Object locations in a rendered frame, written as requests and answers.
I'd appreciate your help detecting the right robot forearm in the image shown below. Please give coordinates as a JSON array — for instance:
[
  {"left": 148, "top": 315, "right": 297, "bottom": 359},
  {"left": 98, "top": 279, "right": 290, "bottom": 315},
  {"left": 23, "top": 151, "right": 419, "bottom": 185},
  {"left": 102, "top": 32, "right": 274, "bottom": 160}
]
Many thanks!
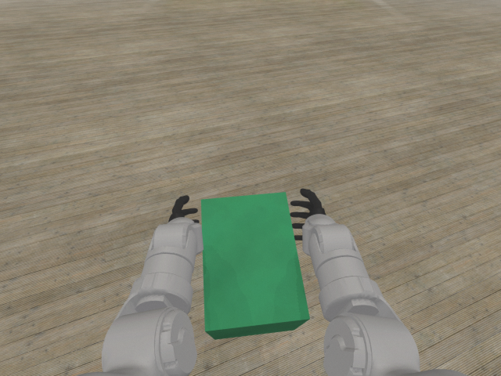
[{"left": 302, "top": 214, "right": 420, "bottom": 358}]

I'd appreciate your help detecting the carton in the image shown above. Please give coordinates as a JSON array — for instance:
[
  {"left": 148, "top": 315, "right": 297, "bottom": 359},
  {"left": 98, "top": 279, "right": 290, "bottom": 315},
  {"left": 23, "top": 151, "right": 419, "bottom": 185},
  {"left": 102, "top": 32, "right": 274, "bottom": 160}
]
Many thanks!
[{"left": 201, "top": 192, "right": 310, "bottom": 340}]

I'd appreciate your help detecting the right robot upper arm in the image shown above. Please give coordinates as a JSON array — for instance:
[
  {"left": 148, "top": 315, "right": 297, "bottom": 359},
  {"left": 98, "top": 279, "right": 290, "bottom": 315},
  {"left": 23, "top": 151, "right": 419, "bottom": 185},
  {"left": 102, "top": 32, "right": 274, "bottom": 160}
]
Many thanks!
[{"left": 323, "top": 313, "right": 468, "bottom": 376}]

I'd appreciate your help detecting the left robot forearm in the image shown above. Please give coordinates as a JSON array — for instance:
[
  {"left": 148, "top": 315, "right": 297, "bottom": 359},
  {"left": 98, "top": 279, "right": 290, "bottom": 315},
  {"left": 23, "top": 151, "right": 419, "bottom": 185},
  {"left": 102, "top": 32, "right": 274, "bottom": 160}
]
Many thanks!
[{"left": 102, "top": 217, "right": 204, "bottom": 367}]

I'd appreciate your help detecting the left robot upper arm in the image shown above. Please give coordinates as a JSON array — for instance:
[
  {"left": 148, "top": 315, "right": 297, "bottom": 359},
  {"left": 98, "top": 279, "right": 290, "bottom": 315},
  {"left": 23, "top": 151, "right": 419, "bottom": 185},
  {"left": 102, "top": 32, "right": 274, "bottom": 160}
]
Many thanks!
[{"left": 77, "top": 306, "right": 197, "bottom": 376}]

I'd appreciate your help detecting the robot right hand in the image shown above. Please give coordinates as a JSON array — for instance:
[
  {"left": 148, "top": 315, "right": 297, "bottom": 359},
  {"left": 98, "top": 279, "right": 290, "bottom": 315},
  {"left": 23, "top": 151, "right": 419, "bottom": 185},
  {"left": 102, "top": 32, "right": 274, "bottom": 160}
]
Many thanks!
[{"left": 290, "top": 189, "right": 326, "bottom": 240}]

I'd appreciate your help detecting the robot left hand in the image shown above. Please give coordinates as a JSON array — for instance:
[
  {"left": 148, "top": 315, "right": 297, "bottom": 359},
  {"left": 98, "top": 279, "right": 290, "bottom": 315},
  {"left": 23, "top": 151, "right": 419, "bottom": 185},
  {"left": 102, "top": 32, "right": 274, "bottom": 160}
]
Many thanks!
[{"left": 168, "top": 195, "right": 199, "bottom": 223}]

